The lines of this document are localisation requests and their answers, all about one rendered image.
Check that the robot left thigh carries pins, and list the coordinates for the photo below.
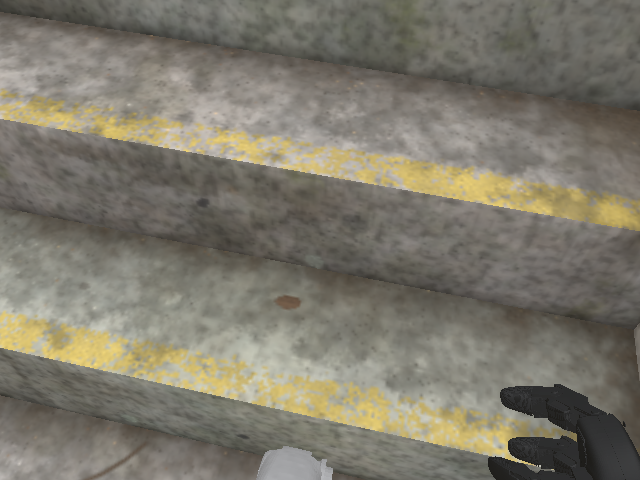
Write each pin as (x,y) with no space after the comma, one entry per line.
(291,463)

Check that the left robot shin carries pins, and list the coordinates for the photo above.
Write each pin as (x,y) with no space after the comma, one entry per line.
(264,457)

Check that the robot right hand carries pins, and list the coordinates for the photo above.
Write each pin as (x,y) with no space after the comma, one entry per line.
(603,451)

